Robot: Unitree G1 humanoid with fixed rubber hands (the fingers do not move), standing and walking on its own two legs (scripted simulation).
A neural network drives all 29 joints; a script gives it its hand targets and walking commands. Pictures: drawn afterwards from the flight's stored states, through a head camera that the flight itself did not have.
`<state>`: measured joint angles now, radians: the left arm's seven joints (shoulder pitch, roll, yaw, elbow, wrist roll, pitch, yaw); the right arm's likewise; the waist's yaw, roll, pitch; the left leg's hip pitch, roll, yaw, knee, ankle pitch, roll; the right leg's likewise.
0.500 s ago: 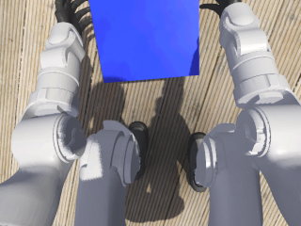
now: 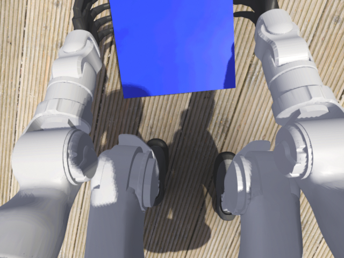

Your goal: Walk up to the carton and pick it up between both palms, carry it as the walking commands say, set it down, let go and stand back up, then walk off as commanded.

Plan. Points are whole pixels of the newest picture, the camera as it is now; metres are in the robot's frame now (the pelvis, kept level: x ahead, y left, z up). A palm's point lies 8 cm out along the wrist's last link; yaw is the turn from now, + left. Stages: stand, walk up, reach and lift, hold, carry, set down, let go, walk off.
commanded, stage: set down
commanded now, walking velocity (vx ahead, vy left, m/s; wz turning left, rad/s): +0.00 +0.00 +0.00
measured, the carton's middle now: (174, 29) +0.53 +0.06 -0.27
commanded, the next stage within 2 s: none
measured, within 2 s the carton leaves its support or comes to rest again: neither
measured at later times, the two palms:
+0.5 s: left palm (88, 42) +0.49 +0.22 -0.18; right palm (270, 21) +0.53 -0.12 -0.19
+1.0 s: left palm (70, 36) +0.49 +0.24 -0.16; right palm (296, 1) +0.55 -0.15 -0.16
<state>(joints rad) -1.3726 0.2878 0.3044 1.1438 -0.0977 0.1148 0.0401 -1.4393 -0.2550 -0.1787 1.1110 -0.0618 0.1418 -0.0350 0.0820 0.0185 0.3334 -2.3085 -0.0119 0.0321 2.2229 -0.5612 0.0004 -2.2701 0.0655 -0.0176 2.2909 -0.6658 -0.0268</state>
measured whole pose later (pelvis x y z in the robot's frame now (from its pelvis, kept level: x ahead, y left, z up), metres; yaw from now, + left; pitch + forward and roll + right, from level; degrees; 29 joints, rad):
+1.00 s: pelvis -0.01 +0.00 +0.00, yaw +0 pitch +35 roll +2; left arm -1.34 0.33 0.21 1.09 -0.24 0.03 0.11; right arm -1.44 -0.43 0.00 1.09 0.19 0.08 -0.07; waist 0.09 0.01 0.37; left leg -2.28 -0.01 0.04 2.20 -0.52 0.01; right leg -2.25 0.06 -0.01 2.27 -0.63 -0.01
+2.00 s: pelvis +0.02 +0.00 +0.24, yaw -1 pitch +47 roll +1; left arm -0.96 0.23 0.35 0.72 -0.08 0.17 0.01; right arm -1.13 -0.35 -0.20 0.91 0.01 0.19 0.03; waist 0.10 -0.03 -0.11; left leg -1.77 -0.02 0.01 1.32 -0.36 0.00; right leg -1.75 0.06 0.03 1.37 -0.44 -0.01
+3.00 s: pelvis +0.11 +0.01 +0.41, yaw +0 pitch +13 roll +0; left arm 0.10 0.19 0.06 0.48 -0.01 0.01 -0.08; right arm 0.01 -0.18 -0.09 0.55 -0.03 0.01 0.01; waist 0.05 0.02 -0.02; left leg -0.54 -0.04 -0.02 0.56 -0.24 0.02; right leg -0.49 0.03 0.04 0.56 -0.29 -0.01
